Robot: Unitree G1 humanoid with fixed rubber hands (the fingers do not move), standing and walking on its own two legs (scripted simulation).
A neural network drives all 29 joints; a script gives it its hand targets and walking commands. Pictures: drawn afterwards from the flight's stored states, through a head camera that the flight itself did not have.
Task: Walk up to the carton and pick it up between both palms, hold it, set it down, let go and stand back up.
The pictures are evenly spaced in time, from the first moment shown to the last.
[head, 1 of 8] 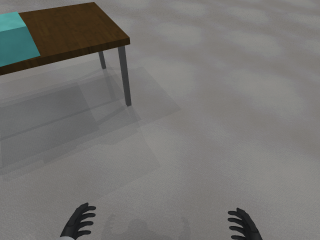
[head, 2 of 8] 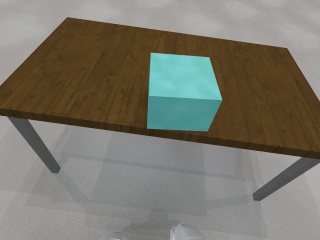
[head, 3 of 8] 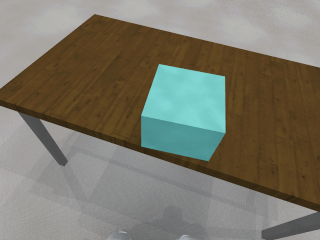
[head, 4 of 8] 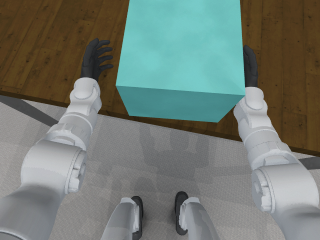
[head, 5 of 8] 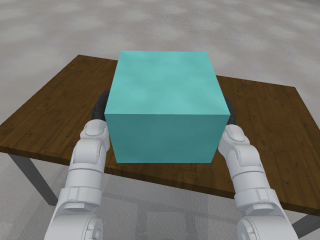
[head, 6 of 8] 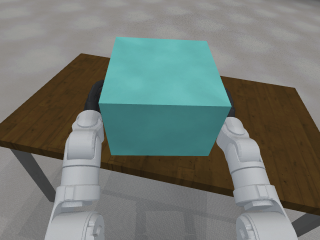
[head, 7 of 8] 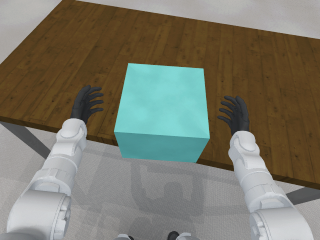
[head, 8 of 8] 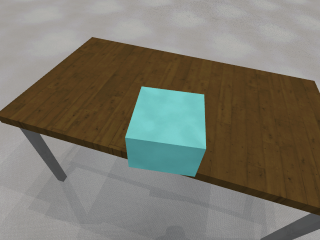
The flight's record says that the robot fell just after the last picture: no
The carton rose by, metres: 0.26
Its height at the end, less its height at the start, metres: +0.00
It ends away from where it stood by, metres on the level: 0.05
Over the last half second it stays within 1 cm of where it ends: yes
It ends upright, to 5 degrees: yes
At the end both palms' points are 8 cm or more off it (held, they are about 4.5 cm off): yes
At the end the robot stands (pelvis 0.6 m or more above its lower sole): yes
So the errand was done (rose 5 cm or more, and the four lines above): yes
